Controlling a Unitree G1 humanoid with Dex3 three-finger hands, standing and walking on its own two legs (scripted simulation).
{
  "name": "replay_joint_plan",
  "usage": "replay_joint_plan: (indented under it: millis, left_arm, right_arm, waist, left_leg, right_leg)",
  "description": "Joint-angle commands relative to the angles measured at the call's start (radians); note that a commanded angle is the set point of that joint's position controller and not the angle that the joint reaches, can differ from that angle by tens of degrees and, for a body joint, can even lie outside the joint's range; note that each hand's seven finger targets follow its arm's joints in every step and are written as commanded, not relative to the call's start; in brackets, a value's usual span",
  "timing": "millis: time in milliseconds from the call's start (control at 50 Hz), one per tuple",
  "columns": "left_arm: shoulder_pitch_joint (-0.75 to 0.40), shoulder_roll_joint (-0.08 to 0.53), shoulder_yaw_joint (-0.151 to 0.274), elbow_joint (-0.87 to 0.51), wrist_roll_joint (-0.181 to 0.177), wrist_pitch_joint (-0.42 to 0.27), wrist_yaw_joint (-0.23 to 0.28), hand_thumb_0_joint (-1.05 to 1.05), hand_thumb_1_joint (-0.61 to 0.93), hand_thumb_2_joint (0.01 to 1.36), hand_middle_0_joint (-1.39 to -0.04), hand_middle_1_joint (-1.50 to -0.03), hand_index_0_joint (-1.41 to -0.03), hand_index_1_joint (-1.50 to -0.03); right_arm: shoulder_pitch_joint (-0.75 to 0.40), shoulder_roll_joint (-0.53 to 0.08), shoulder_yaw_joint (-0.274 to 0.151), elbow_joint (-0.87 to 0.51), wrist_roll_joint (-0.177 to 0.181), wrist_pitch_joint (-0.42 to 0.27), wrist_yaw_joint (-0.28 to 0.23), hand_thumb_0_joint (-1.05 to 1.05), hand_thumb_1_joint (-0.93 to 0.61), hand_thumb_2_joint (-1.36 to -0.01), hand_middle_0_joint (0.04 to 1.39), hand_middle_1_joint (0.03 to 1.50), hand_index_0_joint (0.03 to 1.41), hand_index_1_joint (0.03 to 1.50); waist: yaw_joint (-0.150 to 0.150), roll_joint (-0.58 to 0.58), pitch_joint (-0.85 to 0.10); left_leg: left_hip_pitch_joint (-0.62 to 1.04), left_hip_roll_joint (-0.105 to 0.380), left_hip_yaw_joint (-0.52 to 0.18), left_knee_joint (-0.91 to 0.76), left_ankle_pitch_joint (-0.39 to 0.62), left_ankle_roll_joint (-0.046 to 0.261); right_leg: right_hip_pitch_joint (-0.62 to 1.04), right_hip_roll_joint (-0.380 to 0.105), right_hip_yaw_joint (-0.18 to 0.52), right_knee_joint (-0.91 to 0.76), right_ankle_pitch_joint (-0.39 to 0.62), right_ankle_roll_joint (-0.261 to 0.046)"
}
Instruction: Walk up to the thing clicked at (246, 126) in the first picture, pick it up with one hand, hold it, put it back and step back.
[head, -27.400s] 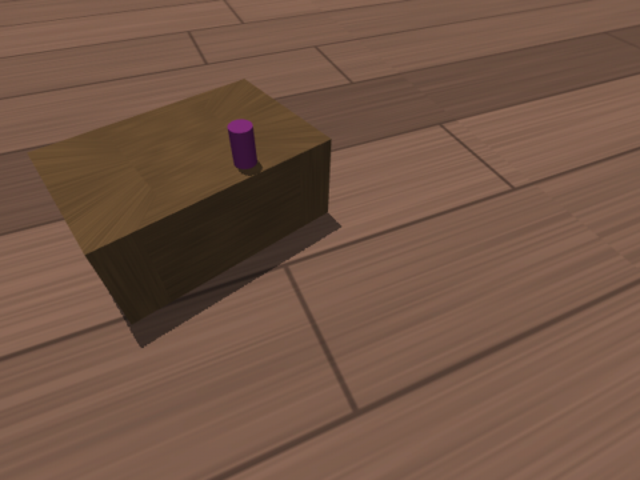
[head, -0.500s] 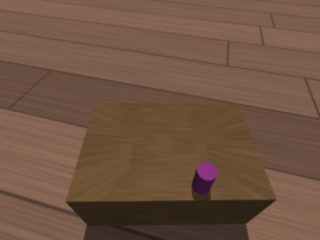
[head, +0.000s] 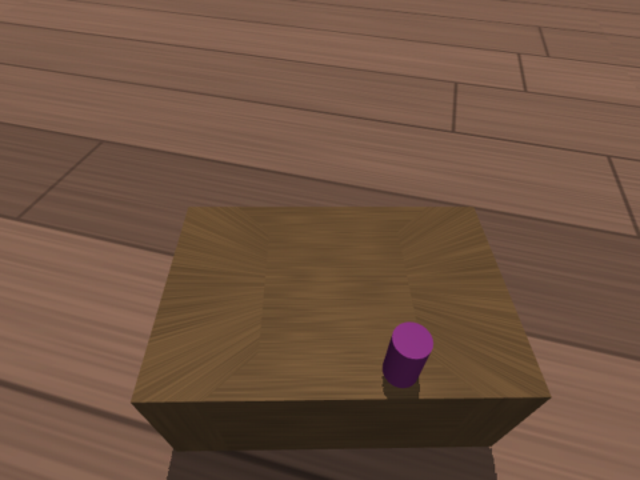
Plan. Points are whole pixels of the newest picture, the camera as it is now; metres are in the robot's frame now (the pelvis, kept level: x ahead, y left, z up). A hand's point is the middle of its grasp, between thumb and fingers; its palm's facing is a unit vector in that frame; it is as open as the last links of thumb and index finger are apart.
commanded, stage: stand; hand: right
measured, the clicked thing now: (406, 356) +0.43 -0.19 -0.32
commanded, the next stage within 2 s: step back in 0.02 s
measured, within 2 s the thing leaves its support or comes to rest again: neither
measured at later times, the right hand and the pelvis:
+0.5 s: hand out of the picture -0.03 -0.21 -0.15, palm faces -0.03 +0.89 -0.45, open 7.4 cm; pelvis -0.08 +0.06 -0.01, yaw -1 degrees
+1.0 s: hand out of the picture -0.08 -0.22 -0.17, palm faces +0.00 +0.92 -0.40, open 7.4 cm; pelvis -0.17 +0.05 -0.02, yaw -3 degrees
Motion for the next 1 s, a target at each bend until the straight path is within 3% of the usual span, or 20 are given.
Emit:
replay_joint_plan:
  millis: [0, 80, 140, 160, 220, 260, 280, 300, 320, 340, 400, 560, 660, 720, 740, 780, 800, 840, 880, 980]
  left_arm:
    - [-0.049, 0.280, 0.090, -0.085, -0.011, -0.010, 0.016, 0.000, 0.900, 0.900, -0.200, -0.300, -0.200, -0.300]
    - [-0.042, 0.285, 0.109, -0.142, -0.012, 0.002, 0.022, 0.000, 0.900, 0.900, -0.200, -0.300, -0.200, -0.300]
    - [-0.099, 0.310, 0.117, -0.202, 0.012, 0.013, 0.026, 0.000, 0.900, 0.900, -0.200, -0.300, -0.200, -0.300]
    - [-0.124, 0.314, 0.120, -0.222, 0.021, 0.015, 0.027, 0.000, 0.900, 0.900, -0.200, -0.300, -0.200, -0.300]
    - [-0.168, 0.285, 0.108, -0.265, 0.026, 0.023, 0.033, 0.000, 0.900, 0.900, -0.200, -0.300, -0.200, -0.300]
    - [-0.179, 0.273, 0.101, -0.286, 0.014, 0.039, 0.031, 0.000, 0.900, 0.900, -0.200, -0.300, -0.200, -0.300]
    - [-0.150, 0.232, 0.093, -0.298, 0.005, 0.052, 0.029, 0.000, 0.900, 0.900, -0.200, -0.300, -0.200, -0.300]
    - [-0.105, 0.167, 0.084, -0.310, -0.003, 0.058, 0.033, 0.000, 0.900, 0.900, -0.200, -0.300, -0.200, -0.300]
    - [-0.105, 0.205, 0.095, -0.301, 0.007, 0.064, 0.046, 0.000, 0.900, 0.900, -0.200, -0.300, -0.200, -0.300]
    - [-0.129, 0.223, 0.102, -0.286, 0.013, 0.068, 0.053, 0.000, 0.900, 0.900, -0.200, -0.300, -0.200, -0.300]
    - [-0.034, 0.224, 0.098, -0.268, -0.005, 0.065, 0.050, 0.000, 0.900, 0.900, -0.200, -0.300, -0.200, -0.300]
    - [-0.041, 0.208, 0.107, -0.337, 0.008, 0.054, 0.035, 0.000, 0.900, 0.900, -0.200, -0.300, -0.200, -0.300]
    - [0.031, 0.197, 0.111, -0.331, 0.016, 0.042, 0.025, 0.000, 0.900, 0.900, -0.200, -0.300, -0.200, -0.300]
    - [0.103, 0.196, 0.120, -0.304, 0.023, 0.035, 0.021, 0.000, 0.900, 0.900, -0.200, -0.300, -0.200, -0.300]
    - [0.112, 0.225, 0.128, -0.305, 0.031, 0.029, 0.021, 0.000, 0.900, 0.900, -0.200, -0.300, -0.200, -0.300]
    - [0.057, 0.324, 0.150, -0.340, 0.019, 0.029, 0.013, 0.000, 0.900, 0.900, -0.200, -0.300, -0.200, -0.300]
    - [0.038, 0.322, 0.148, -0.371, 0.028, 0.020, 0.016, 0.000, 0.900, 0.900, -0.200, -0.300, -0.200, -0.300]
    - [-0.042, 0.271, 0.135, -0.401, 0.014, 0.020, 0.026, 0.000, 0.900, 0.900, -0.200, -0.300, -0.200, -0.300]
    - [-0.050, 0.240, 0.132, -0.412, 0.021, 0.023, 0.032, 0.000, 0.900, 0.900, -0.200, -0.300, -0.200, -0.300]
    - [0.017, 0.244, 0.132, -0.437, 0.031, 0.033, 0.035, 0.000, 0.900, 0.900, -0.200, -0.300, -0.200, -0.300]
  right_arm:
    - [-0.059, -0.261, -0.065, -0.066, 0.009, -0.003, -0.005, 0.000, -0.900, -0.900, 0.200, 0.300, 0.200, 0.300]
    - [-0.014, -0.227, -0.070, -0.109, 0.025, 0.014, -0.005, 0.000, -0.900, -0.900, 0.200, 0.300, 0.200, 0.300]
    - [0.019, -0.213, -0.082, -0.136, 0.017, 0.040, -0.001, 0.000, -0.900, -0.900, 0.200, 0.300, 0.200, 0.300]
    - [0.055, -0.211, -0.087, -0.140, 0.016, 0.048, -0.001, 0.000, -0.900, -0.900, 0.200, 0.300, 0.200, 0.300]
    - [0.102, -0.227, -0.097, -0.159, 0.020, 0.041, -0.002, 0.000, -0.900, -0.900, 0.200, 0.300, 0.200, 0.300]
    - [0.148, -0.223, -0.099, -0.153, 0.006, 0.027, -0.006, 0.000, -0.900, -0.900, 0.200, 0.300, 0.200, 0.300]
    - [0.137, -0.259, -0.111, -0.163, -0.017, 0.020, -0.010, 0.000, -0.900, -0.900, 0.200, 0.300, 0.200, 0.300]
    - [0.091, -0.351, -0.131, -0.187, -0.036, 0.012, -0.011, 0.000, -0.900, -0.900, 0.200, 0.300, 0.200, 0.300]
    - [0.055, -0.412, -0.141, -0.215, -0.023, 0.008, -0.011, 0.000, -0.900, -0.900, 0.200, 0.300, 0.200, 0.300]
    - [0.040, -0.392, -0.141, -0.226, -0.020, 0.006, -0.017, 0.000, -0.900, -0.900, 0.200, 0.300, 0.200, 0.300]
    - [-0.058, -0.281, -0.114, -0.256, -0.024, 0.003, -0.039, 0.000, -0.900, -0.900, 0.200, 0.300, 0.200, 0.300]
    - [0.072, -0.271, -0.122, -0.278, -0.004, 0.009, -0.052, 0.000, -0.900, -0.900, 0.200, 0.300, 0.200, 0.300]
    - [0.034, -0.286, -0.122, -0.312, -0.001, 0.013, -0.041, 0.000, -0.900, -0.900, 0.200, 0.300, 0.200, 0.300]
    - [-0.018, -0.291, -0.118, -0.323, 0.007, 0.018, -0.033, 0.000, -0.900, -0.900, 0.200, 0.300, 0.200, 0.300]
    - [-0.022, -0.271, -0.111, -0.329, 0.012, 0.017, -0.031, 0.000, -0.900, -0.900, 0.200, 0.300, 0.200, 0.300]
    - [-0.065, -0.216, -0.098, -0.334, 0.021, 0.020, -0.035, 0.000, -0.900, -0.900, 0.200, 0.300, 0.200, 0.300]
    - [-0.066, -0.224, -0.101, -0.331, 0.014, 0.025, -0.037, 0.000, -0.900, -0.900, 0.200, 0.300, 0.200, 0.300]
    - [0.020, -0.235, -0.097, -0.303, 0.024, 0.028, -0.034, 0.000, -0.900, -0.900, 0.200, 0.300, 0.200, 0.300]
    - [0.050, -0.234, -0.089, -0.298, 0.026, 0.014, -0.038, 0.000, -0.900, -0.900, 0.200, 0.300, 0.200, 0.300]
    - [0.054, -0.217, -0.083, -0.330, 0.010, 0.004, -0.043, 0.000, -0.900, -0.900, 0.200, 0.300, 0.200, 0.300]
  waist:
    - [0.012, -0.012, 0.064]
    - [-0.005, -0.075, -0.107]
    - [-0.007, -0.198, -0.116]
    - [-0.020, -0.213, -0.107]
    - [-0.040, -0.209, -0.120]
    - [-0.060, -0.150, -0.112]
    - [-0.047, 0.021, -0.080]
    - [-0.005, 0.251, -0.066]
    - [-0.026, 0.204, -0.091]
    - [-0.043, 0.173, -0.097]
    - [0.032, 0.130, -0.081]
    - [-0.049, 0.115, -0.100]
    - [-0.026, 0.134, -0.143]
    - [0.021, 0.089, -0.133]
    - [0.019, 0.028, -0.140]
    - [0.038, -0.248, -0.042]
    - [0.049, -0.240, -0.011]
    - [-0.003, -0.129, -0.010]
    - [-0.002, -0.127, -0.049]
    - [0.039, -0.199, -0.103]
  left_leg:
    - [-0.127, 0.071, -0.072, 0.050, 0.200, 0.073]
    - [-0.106, 0.012, -0.016, 0.263, 0.177, 0.078]
    - [-0.174, -0.078, -0.012, 0.545, -0.295, 0.079]
    - [-0.183, -0.057, -0.058, 0.614, -0.358, 0.088]
    - [-0.194, -0.039, -0.077, 0.529, -0.273, 0.092]
    - [-0.169, -0.037, -0.029, 0.238, -0.050, 0.080]
    - [-0.167, 0.055, -0.162, 0.073, 0.169, 0.072]
    - [-0.075, 0.240, -0.428, 0.008, 0.442, 0.115]
    - [-0.135, 0.305, -0.473, 0.041, 0.557, 0.199]
    - [-0.159, 0.311, -0.490, 0.031, 0.525, 0.213]
    - [-0.020, 0.178, -0.239, 0.137, 0.579, 0.182]
    - [0.129, 0.207, -0.240, 0.177, 0.632, 0.226]
    - [0.046, 0.215, -0.243, 0.193, 0.452, 0.241]
    - [-0.116, 0.204, -0.227, 0.215, 0.324, 0.199]
    - [-0.215, 0.165, -0.209, 0.250, 0.227, 0.162]
    - [-0.320, -0.120, -0.029, 0.547, -0.221, 0.048]
    - [-0.347, -0.142, -0.100, 0.742, -0.423, 0.044]
    - [-0.362, -0.153, -0.178, 0.858, -0.354, 0.039]
    - [-0.393, -0.159, -0.149, 0.841, -0.307, 0.027]
    - [-0.406, -0.083, -0.085, 0.518, -0.328, 0.022]
  right_leg:
    - [-0.047, -0.089, 0.103, 0.018, 0.252, -0.041]
    - [-0.013, -0.158, 0.153, 0.036, 0.360, -0.132]
    - [-0.098, -0.303, 0.283, 0.004, 0.328, -0.259]
    - [-0.143, -0.321, 0.279, 0.013, 0.291, -0.279]
    - [-0.147, -0.265, 0.214, 0.129, 0.343, -0.228]
    - [-0.131, -0.195, 0.168, 0.237, 0.249, -0.158]
    - [-0.184, -0.087, 0.123, 0.373, 0.086, -0.107]
    - [-0.370, 0.099, 0.076, 0.534, -0.365, -0.058]
    - [-0.347, 0.140, 0.198, 0.667, -0.494, -0.040]
    - [-0.332, 0.155, 0.250, 0.758, -0.486, -0.042]
    - [-0.429, 0.137, 0.244, 0.851, -0.319, -0.036]
    - [-0.356, 0.103, 0.156, 0.595, -0.330, 0.007]
    - [-0.195, 0.058, 0.072, 0.333, -0.279, -0.031]
    - [-0.035, 0.044, 0.057, 0.160, -0.065, -0.064]
    - [0.022, -0.012, 0.138, 0.169, 0.042, -0.086]
    - [-0.103, -0.278, 0.469, 0.009, 0.212, -0.293]
    - [-0.141, -0.348, 0.546, -0.011, 0.293, -0.349]
    - [-0.139, -0.258, 0.366, 0.048, 0.389, -0.297]
    - [-0.051, -0.196, 0.268, 0.104, 0.460, -0.259]
    - [0.133, -0.211, 0.252, 0.184, 0.516, -0.247]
